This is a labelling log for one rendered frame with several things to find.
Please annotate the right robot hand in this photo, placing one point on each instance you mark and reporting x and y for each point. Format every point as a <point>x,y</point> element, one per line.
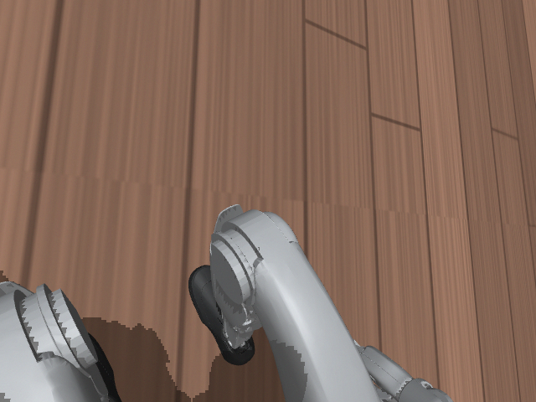
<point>386,373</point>

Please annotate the left robot foot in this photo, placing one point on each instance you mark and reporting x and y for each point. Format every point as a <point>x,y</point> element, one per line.
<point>106,372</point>

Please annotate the right robot arm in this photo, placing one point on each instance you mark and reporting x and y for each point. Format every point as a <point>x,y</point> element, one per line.
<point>419,390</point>

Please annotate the right robot foot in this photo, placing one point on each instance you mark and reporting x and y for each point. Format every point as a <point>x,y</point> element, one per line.
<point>201,292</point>

